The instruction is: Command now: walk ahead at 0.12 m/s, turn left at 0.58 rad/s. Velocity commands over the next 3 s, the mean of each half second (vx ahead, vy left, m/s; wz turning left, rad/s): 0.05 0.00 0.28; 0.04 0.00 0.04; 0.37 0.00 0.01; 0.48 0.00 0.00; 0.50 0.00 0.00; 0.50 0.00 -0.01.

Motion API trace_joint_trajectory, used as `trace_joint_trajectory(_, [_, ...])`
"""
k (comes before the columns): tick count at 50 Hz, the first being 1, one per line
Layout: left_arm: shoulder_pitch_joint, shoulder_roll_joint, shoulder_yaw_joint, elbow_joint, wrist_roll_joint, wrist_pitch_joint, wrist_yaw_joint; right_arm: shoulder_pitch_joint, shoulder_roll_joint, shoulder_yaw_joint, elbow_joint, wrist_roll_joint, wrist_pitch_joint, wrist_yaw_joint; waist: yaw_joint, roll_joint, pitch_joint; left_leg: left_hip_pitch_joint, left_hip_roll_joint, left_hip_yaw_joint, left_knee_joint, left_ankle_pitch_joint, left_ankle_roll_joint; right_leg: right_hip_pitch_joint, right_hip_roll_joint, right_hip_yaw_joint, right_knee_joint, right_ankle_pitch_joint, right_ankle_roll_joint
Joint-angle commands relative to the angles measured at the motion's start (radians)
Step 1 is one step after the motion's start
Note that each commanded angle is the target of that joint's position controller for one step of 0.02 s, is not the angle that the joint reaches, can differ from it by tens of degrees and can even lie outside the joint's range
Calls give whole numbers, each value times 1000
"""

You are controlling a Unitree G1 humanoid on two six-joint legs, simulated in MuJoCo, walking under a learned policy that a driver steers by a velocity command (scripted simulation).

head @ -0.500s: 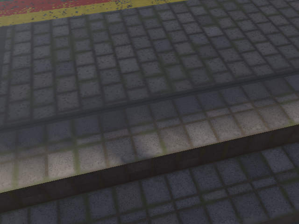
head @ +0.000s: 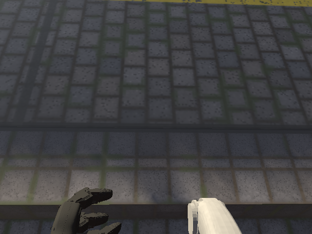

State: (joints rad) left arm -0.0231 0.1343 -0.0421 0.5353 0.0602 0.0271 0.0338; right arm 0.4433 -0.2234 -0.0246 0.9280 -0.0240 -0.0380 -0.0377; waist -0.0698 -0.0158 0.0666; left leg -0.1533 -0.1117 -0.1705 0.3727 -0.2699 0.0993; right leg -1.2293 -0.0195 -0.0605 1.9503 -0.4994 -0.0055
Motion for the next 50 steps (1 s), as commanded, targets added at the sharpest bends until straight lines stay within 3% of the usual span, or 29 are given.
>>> trace_joint_trajectory(1, [-173,6,-19,-207,0,3,-5,88,-188,-42,-32,16,13,-31,6,68,-121,123,269,-234,-179,681,149,75,-2,-27,-319,6,3])
trace_joint_trajectory(3, [-135,17,-14,-204,-19,23,-3,94,-195,-54,-33,18,31,-35,11,108,-157,214,268,-156,-180,865,112,232,15,-35,-516,1,-18])
trace_joint_trajectory(4, [27,-7,-13,-126,-30,18,-1,-44,-182,-52,-95,4,36,-32,104,148,-244,119,218,13,-72,1317,72,534,60,-64,-627,-22,-59])
trace_joint_trajectory(5, [163,61,16,-76,-38,11,2,-66,-218,-67,-128,20,23,-19,148,193,-339,76,222,-13,13,1629,50,776,103,-79,-700,93,-74])
trace_joint_trajectory(6, [299,113,49,-37,-50,4,9,-120,-255,-83,-137,48,-2,-4,232,223,-383,84,242,-29,173,1722,29,930,93,-17,-842,154,-89])
trace_joint_trajectory(7, [398,167,76,-9,-25,-14,11,-152,-248,-93,-154,66,-30,14,289,111,-429,0,213,-23,393,1473,6,1103,37,130,-1014,276,-140])
trace_joint_trajectory(8, [409,295,106,28,-8,-11,17,-135,-110,-75,-223,62,-29,49,235,-411,-475,-309,-117,41,922,1,-101,1210,-332,729,-1385,879,-358])
trace_joint_trajectory(9, [313,254,109,10,-42,5,26,-18,-89,-69,-197,-26,-24,62,149,-288,-525,-325,-126,-126,1283,-143,-97,1076,-357,1006,-1493,828,-406])
trace_joint_trajectory(11, [71,71,68,40,-45,6,31,-45,-36,-53,-211,-45,36,34,-12,-22,-134,-465,-15,-17,1303,-101,-96,742,-262,703,-1441,255,-315])
trace_joint_trajectory(12, [65,12,42,18,-44,-38,14,-111,-41,-29,-218,27,61,22,50,-11,-77,-516,-41,-6,1410,-167,-121,700,-203,612,-1479,210,-261])
trace_joint_trajectory(13, [67,22,46,67,-48,-62,8,-56,-38,-28,-220,41,70,15,-18,-15,-51,-524,-14,-27,1439,-123,-111,667,-175,496,-1456,170,-227])
trace_joint_trajectory(16, [212,44,51,146,-53,-96,11,-81,-20,2,-240,36,54,11,14,1,-71,-637,-21,-45,1535,39,-71,745,-156,375,-1473,218,-220])
trace_joint_trajectory(19, [248,71,57,147,-45,-96,23,-135,-20,11,-268,40,47,18,25,-4,-108,-693,-10,-44,1457,132,-89,824,-132,259,-1492,287,-215])
trace_joint_trajectory(21, [245,70,53,136,-51,-73,30,-177,-1,22,-304,32,52,16,26,-29,-125,-696,18,-27,1322,169,-143,845,-116,202,-1486,345,-214])
trace_joint_trajectory(25, [306,121,66,121,-55,-47,66,-195,-23,16,-332,22,71,-1,64,-94,-142,-735,55,-16,1257,142,-226,937,-192,296,-1535,273,-278])
trace_joint_trajectory(27, [290,89,52,103,-55,-16,81,-230,32,43,-359,32,85,-14,63,-106,-141,-695,126,30,998,-17,-256,972,-206,315,-1598,208,-279])
trace_joint_trajectory(30, [324,150,77,102,-60,24,90,-293,59,60,-354,36,87,-7,132,-106,-137,-533,170,169,613,-151,-242,967,-192,284,-1617,103,-243])
trace_joint_trajectory(31, [353,219,92,126,3,-68,21,-318,-43,40,-343,-54,75,70,197,-76,-31,-598,121,311,695,-204,-210,867,-225,304,-1757,-192,-255])
trace_joint_trajectory(32, [326,252,97,128,10,-127,-5,-233,-83,5,-328,-71,71,95,142,-130,-64,-454,153,190,699,-163,-177,805,-302,418,-1747,-204,-221])
trace_joint_trajectory(34, [164,141,49,95,-26,-173,-24,-210,-78,-9,-323,-55,47,83,90,-88,-90,-319,186,119,481,-123,-98,797,-272,361,-1703,-107,-188])
trace_joint_trajectory(36, [60,93,14,107,-73,-158,-29,-184,-5,-3,-309,-5,8,112,28,-9,-135,-84,154,171,41,84,-59,801,-199,260,-1597,-58,-143])
trace_joint_trajectory(38, [242,130,23,192,-42,-94,-62,-124,5,-15,-275,-19,-1,136,85,6,-142,33,140,184,-99,168,-64,846,-109,145,-1397,73,-121])
trace_joint_trajectory(39, [404,94,25,194,-42,-83,-118,-251,-89,-18,-289,20,-19,138,192,271,-142,-20,318,-112,-2,95,88,722,-8,50,-1389,88,20])
trace_joint_trajectory(40, [320,111,24,194,-52,-91,-122,-356,-8,-1,-354,44,-34,153,137,51,-116,-122,298,-105,3,-42,92,808,-51,81,-1392,221,61])
trace_joint_trajectory(41, [258,94,20,181,-48,-92,-119,-368,-33,-7,-337,34,-39,163,143,40,-106,-239,267,-45,-13,-66,39,932,-41,63,-1430,293,51])
trace_joint_trajectory(43, [200,143,40,160,-55,-88,-103,-307,-73,-20,-309,22,-59,161,107,100,-119,-193,230,-10,-32,-38,-4,933,-28,53,-1407,300,18])
trace_joint_trajectory(45, [197,131,31,161,-52,-90,-104,-292,-58,-18,-297,13,-63,151,86,62,-136,-146,219,3,-22,-56,-10,923,-30,53,-1430,302,11])
trace_joint_trajectory(47, [176,146,38,154,-51,-91,-98,-251,-90,-34,-279,8,-61,134,58,84,-112,-98,240,-32,-48,-176,29,858,-26,39,-1411,255,7])
trace_joint_trajectory(50, [126,186,59,121,-36,-112,-70,-159,-139,-60,-239,-10,-68,85,4,136,-80,81,385,-231,-114,-275,195,626,-11,17,-1289,151,-17])
